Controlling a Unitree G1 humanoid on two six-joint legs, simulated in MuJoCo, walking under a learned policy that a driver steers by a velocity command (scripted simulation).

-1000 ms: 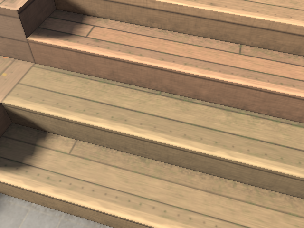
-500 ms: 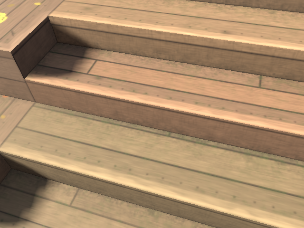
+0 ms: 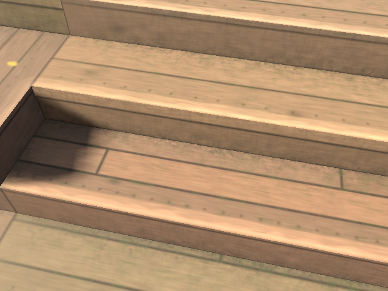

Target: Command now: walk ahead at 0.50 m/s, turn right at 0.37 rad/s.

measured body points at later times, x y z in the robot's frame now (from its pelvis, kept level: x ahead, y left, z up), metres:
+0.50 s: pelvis +0.27 -0.01 +0.10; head +0.27 +0.00 +0.55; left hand +0.51 +0.17 +0.00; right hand +0.17 -0.23 -0.05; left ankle +0.10 +0.08 -0.60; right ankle +0.31 -0.11 -0.54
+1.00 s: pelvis +0.55 -0.01 +0.26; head +0.54 +0.01 +0.71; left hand +0.71 +0.20 +0.12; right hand +0.56 -0.27 +0.15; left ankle +0.64 +0.05 -0.40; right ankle +0.40 -0.12 -0.28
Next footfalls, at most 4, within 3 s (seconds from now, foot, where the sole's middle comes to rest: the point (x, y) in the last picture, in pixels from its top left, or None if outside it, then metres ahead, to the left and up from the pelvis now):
0.44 right None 0.35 -0.12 -0.58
0.86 left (187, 187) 0.68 0.04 -0.43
1.48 right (296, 101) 0.90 -0.30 -0.29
1.98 left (276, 1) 1.22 -0.26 -0.14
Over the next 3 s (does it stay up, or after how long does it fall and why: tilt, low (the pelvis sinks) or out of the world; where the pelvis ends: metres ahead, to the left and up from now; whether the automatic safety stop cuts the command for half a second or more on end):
stays up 1.50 -0.49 0.80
